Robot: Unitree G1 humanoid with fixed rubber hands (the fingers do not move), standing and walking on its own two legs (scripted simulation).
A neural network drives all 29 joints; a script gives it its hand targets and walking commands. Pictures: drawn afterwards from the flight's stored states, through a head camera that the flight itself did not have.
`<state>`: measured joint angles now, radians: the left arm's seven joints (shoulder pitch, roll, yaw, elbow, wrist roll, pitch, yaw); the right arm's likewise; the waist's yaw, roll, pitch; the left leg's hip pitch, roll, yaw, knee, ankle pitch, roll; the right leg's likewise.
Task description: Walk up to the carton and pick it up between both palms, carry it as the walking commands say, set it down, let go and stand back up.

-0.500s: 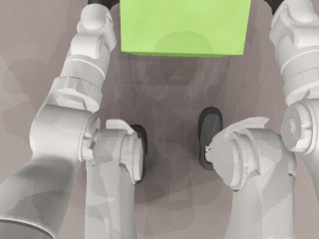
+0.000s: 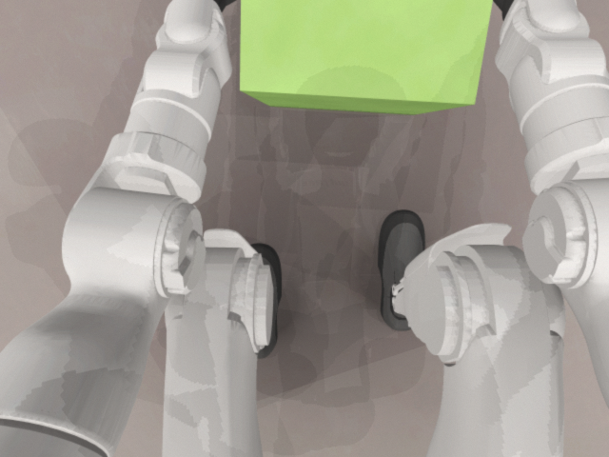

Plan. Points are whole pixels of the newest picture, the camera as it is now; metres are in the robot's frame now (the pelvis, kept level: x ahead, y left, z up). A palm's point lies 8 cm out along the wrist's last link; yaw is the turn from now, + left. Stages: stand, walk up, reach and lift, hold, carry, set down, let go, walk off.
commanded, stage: reach and lift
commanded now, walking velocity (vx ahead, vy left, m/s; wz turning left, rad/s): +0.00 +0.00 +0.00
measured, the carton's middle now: out of the picture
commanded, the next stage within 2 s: none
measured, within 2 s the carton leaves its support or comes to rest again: leaves its support in 0.12 s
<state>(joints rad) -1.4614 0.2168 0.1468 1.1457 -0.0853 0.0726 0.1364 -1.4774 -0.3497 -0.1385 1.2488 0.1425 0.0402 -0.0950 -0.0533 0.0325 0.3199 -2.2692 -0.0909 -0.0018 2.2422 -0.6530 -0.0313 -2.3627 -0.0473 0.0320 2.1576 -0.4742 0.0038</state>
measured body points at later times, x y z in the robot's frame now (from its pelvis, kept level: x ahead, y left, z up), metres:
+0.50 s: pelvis +0.00 +0.00 +0.00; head +0.35 -0.03 +0.27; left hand +0.55 +0.08 -0.16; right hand +0.54 -0.22 -0.16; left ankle +0.09 +0.12 -0.33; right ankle +0.13 -0.13 -0.33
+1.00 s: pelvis +0.01 +0.00 +0.03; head +0.35 -0.04 +0.32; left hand +0.56 +0.08 -0.11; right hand +0.53 -0.23 -0.11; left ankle +0.09 +0.12 -0.33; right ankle +0.13 -0.13 -0.33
